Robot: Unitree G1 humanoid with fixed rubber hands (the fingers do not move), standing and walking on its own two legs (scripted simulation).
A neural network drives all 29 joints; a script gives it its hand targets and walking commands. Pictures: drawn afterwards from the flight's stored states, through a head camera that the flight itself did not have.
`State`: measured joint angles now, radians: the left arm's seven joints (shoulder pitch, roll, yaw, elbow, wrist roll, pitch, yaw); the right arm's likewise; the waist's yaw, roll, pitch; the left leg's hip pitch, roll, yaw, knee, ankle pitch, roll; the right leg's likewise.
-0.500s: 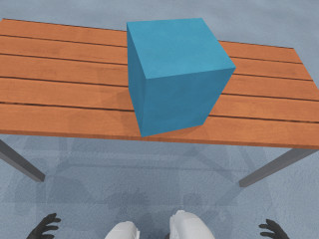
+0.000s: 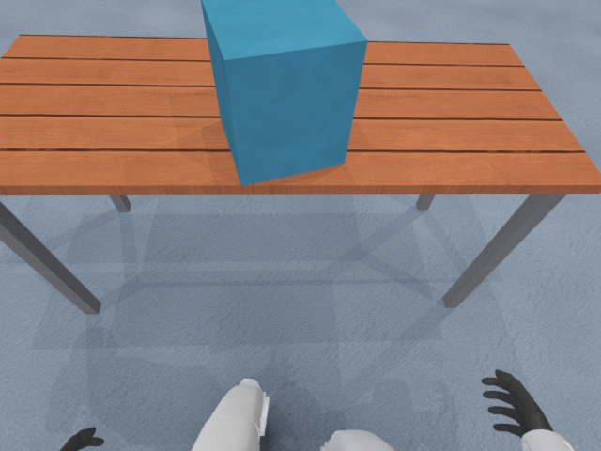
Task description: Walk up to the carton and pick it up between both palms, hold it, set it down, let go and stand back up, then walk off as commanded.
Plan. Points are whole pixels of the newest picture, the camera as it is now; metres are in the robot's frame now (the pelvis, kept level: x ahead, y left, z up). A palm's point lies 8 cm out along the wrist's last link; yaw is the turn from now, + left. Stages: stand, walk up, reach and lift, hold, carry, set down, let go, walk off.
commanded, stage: walk off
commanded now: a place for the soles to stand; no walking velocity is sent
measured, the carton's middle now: (279, 88) +0.68 +0.07 +0.07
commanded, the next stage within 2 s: stand in 0.64 s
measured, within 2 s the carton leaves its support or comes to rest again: neither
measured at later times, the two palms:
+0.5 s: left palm out of the picture +0.00 +0.35 -0.06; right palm out of the picture +0.01 -0.28 -0.10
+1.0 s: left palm out of the picture +0.00 +0.33 -0.05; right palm out of the picture +0.01 -0.29 -0.08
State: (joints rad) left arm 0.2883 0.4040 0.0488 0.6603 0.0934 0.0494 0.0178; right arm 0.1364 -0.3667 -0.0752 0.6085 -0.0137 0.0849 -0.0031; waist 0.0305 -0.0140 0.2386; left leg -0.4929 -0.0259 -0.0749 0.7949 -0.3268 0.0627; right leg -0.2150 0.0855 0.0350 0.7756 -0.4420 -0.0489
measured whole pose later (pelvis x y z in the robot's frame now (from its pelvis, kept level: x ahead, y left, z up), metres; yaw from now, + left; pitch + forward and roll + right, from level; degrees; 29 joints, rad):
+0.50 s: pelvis -0.08 +0.03 +0.01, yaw +2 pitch -2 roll +0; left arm 0.28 0.40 0.05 0.66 0.09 0.01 0.02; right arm 0.28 -0.39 -0.08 0.78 -0.01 0.04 -0.01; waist 0.03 0.03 0.10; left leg -0.35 -0.04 -0.16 0.70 -0.32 0.01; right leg -0.44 0.02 0.03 0.77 -0.33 -0.02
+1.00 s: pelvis -0.09 +0.01 +0.02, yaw +0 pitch +0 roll +0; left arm 0.27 0.41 0.05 0.70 0.09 -0.04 0.00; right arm 0.21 -0.39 -0.04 0.80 -0.01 0.00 0.00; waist 0.03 0.04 0.08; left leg -0.33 -0.02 -0.16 0.61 -0.27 -0.01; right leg -0.25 0.02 0.04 0.61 -0.36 -0.01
